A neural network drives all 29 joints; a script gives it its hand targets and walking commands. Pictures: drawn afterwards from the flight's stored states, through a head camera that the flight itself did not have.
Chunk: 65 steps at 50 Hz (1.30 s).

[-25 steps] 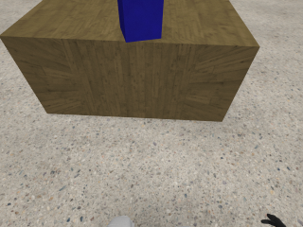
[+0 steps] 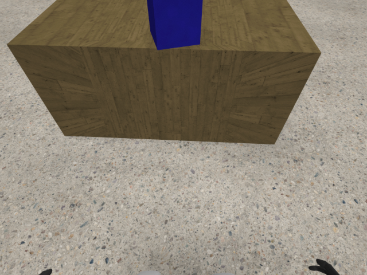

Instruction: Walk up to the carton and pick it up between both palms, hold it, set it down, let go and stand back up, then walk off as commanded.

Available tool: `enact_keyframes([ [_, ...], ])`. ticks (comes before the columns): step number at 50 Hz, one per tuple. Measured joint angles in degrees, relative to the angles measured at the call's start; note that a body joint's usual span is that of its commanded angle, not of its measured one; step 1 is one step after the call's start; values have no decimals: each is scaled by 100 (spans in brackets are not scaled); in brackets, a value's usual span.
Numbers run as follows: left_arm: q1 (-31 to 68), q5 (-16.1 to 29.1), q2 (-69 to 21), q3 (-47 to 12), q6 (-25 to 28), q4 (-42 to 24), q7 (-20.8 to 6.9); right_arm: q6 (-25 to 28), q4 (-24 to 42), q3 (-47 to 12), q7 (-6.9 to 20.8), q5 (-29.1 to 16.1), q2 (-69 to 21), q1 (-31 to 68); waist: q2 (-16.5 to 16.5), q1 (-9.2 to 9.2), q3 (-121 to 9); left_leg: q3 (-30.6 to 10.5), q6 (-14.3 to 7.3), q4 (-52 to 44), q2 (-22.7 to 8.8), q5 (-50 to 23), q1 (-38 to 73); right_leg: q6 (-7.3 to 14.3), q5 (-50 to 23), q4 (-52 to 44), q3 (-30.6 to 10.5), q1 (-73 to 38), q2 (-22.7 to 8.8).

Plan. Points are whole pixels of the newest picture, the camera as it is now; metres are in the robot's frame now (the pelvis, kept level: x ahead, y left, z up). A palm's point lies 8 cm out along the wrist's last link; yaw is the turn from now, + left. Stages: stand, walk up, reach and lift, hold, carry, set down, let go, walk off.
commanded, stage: walk off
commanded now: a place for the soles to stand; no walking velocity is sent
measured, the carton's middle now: (173, 10) +1.18 +0.01 +0.06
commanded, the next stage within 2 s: stand in 0.10 s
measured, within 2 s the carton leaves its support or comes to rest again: neither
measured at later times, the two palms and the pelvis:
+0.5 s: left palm out of the picture +0.15 +0.31 -0.07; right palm (324, 265) +0.14 -0.30 -0.07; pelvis +0.02 +0.01 +0.03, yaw -1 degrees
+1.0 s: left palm out of the picture +0.11 +0.32 -0.08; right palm out of the picture +0.09 -0.30 -0.08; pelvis +0.01 +0.01 +0.03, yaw -1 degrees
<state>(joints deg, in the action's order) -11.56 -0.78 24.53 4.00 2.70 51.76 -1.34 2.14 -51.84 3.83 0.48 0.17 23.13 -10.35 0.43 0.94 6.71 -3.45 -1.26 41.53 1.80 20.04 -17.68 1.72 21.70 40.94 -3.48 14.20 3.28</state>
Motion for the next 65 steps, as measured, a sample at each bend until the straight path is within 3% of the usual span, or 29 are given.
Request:
enact_keyframes([
  [6,270,72,-189,-103,-48,15,35,83,-76,-8,-6,36,51,-80,-19,-21,27,104,46,-297,102,-136,255,-146,90,-76,-138,-151,-122],
  [19,1098,113,-288,-426,-91,794,161,-73,-737,-258,-77,-90,-169,966,6,-31,-65,159,72,-1610,0,-772,863,-146,-602,-1427,-214,-736,-129],
  [28,1021,67,-281,-476,-79,1234,183,-85,-1059,-255,-56,-35,-170,1027,6,-75,-231,154,82,-2206,-28,-1131,1081,-161,-964,-2019,-209,-946,-150],
  [41,728,54,-246,-428,-103,1470,127,-71,-1378,-266,-32,10,-183,678,0,-115,-263,143,81,-2337,-47,-1253,987,-169,-1113,-2204,-199,-877,-149],
  [65,869,64,-301,-433,-128,1276,140,-90,-1258,-316,-64,3,-221,758,-31,-84,-307,129,74,-2346,-29,-1227,986,-182,-1071,-2202,-179,-878,-179],
])
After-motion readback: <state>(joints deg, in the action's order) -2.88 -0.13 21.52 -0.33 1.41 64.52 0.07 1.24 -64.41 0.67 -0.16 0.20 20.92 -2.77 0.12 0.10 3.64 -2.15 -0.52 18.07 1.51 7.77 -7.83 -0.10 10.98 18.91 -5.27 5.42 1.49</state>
